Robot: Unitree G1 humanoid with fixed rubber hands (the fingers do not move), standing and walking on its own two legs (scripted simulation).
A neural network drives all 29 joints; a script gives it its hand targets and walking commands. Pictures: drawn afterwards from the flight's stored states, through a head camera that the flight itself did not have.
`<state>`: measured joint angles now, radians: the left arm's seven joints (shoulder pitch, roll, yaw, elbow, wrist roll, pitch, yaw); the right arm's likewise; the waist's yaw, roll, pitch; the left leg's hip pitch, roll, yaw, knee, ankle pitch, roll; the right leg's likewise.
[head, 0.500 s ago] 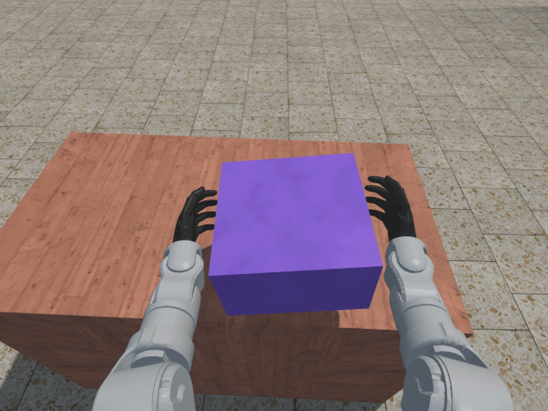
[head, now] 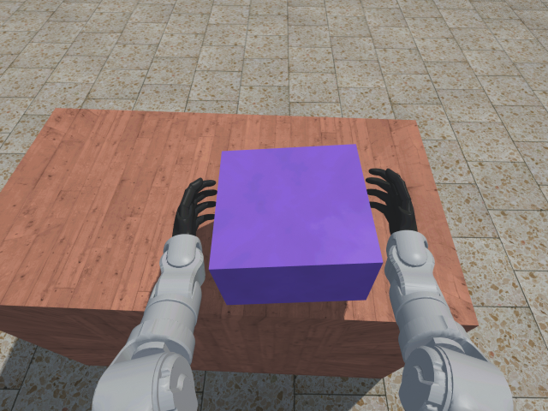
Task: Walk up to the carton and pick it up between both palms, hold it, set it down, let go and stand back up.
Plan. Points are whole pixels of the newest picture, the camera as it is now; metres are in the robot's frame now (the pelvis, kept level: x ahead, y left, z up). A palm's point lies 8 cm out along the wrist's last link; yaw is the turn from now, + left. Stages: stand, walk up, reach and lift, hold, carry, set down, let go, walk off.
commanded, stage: set down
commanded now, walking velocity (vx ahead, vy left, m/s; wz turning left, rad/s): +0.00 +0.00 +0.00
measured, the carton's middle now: (292, 223) +0.42 -0.03 -0.02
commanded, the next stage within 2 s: none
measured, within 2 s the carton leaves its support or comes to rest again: rests again in 0.40 s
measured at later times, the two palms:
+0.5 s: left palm (193, 242) +0.38 +0.14 -0.02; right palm (393, 239) +0.38 -0.19 -0.01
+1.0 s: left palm (193, 244) +0.38 +0.14 -0.02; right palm (393, 246) +0.37 -0.19 -0.01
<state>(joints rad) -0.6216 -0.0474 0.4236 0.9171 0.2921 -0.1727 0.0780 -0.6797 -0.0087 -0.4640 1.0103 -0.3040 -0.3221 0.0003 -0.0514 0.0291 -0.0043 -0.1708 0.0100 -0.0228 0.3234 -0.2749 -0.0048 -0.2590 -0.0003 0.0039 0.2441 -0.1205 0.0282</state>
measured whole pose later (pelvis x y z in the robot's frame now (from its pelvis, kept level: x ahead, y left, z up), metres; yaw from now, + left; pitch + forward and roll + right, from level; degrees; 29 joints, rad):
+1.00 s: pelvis -0.02 +0.00 -0.01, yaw +0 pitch +18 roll -1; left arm -0.75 0.04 0.44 1.21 0.29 -0.48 0.11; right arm -0.75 -0.02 -0.55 1.16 -0.38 -0.49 -0.03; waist -0.05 0.03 -0.05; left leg -0.45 0.01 0.00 0.42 -0.27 0.00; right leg -0.53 0.00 0.00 0.32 -0.10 0.02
